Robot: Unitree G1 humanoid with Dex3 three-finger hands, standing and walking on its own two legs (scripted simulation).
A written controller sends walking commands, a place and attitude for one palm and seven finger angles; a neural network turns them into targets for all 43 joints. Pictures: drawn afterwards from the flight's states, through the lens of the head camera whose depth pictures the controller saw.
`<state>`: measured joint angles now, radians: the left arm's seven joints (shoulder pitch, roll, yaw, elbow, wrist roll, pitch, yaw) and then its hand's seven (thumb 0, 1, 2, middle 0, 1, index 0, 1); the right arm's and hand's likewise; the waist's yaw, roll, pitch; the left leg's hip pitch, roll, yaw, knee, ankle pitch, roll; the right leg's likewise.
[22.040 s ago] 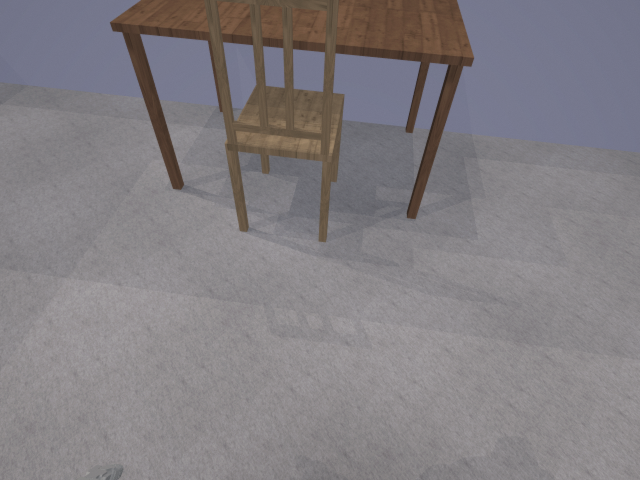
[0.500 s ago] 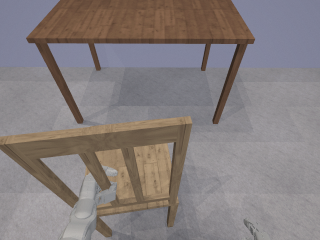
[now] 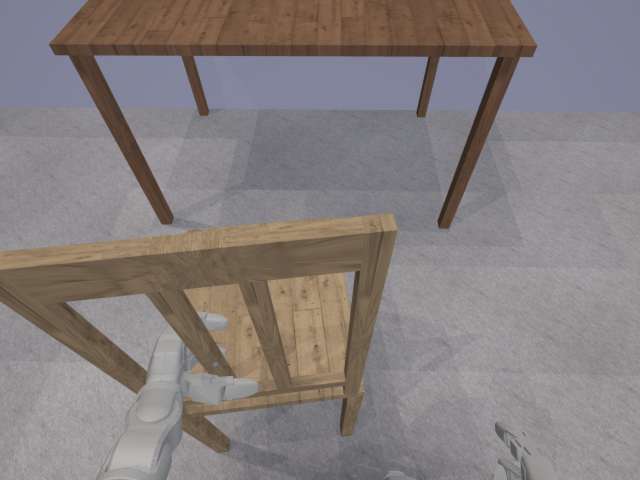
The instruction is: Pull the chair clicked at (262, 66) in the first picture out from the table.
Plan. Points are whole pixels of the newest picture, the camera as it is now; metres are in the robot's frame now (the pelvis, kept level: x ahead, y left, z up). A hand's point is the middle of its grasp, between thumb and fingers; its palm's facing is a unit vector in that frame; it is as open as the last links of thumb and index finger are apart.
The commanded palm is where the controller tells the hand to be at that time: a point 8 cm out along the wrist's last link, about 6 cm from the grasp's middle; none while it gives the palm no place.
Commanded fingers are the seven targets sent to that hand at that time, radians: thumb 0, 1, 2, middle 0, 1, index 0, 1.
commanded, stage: open the thumb and straighten the fingers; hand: left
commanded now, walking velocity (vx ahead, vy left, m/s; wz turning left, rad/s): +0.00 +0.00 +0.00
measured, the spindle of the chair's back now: (206, 351) +0.29 +0.16 -0.03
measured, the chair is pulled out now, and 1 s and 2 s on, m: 0.57 0.57 0.57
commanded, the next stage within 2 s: draw the fingers out of the gap in 0.36 s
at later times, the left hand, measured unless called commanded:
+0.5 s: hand (212, 366) +0.28 +0.16 -0.06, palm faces +0.06 -0.98 -0.18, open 17.4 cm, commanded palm +0.24 +0.21 -0.03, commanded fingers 0.00 -0.55 0.20 0.00 0.00 0.00 0.00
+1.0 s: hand (194, 436) +0.19 +0.16 -0.06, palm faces +0.07 -0.98 -0.19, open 17.5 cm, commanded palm +0.16 +0.22 -0.03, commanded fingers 0.00 -0.55 0.20 0.00 0.00 0.00 0.00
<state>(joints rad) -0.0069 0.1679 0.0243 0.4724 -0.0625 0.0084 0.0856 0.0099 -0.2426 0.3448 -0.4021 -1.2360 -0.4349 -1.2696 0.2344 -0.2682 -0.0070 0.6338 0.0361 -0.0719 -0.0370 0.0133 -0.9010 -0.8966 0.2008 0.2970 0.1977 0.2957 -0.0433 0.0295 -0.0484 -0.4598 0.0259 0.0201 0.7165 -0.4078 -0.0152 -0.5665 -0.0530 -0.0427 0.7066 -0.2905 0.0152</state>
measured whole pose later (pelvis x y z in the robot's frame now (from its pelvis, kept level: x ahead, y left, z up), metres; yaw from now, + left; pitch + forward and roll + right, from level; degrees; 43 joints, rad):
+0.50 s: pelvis +0.01 +0.00 -0.01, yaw +2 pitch +11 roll +0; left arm 0.08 0.18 0.01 0.29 -0.06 0.12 0.05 -0.01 -0.53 0.20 -0.02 -0.05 -0.02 -0.05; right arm 0.24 -0.27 0.01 0.58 0.03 -0.10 -0.06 0.01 -0.90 -0.90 0.20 0.30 0.20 0.30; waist -0.04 0.05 -0.09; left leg -0.55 0.02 -0.01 0.83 -0.48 -0.02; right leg -0.64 -0.06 -0.07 0.82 -0.37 0.01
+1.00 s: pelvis +0.01 +0.00 -0.03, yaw +3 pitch +11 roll -1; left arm 0.46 0.19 -0.05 -0.06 -0.05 0.15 0.07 -0.01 -0.53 0.20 -0.01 0.00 0.00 0.00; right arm 0.24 -0.24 0.02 0.51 0.03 -0.15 -0.08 0.02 -0.90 -0.90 0.20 0.30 0.20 0.30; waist -0.02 0.05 -0.12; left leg -0.61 0.01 -0.03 0.93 -0.52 -0.01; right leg -0.68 -0.08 -0.09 0.89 -0.40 0.02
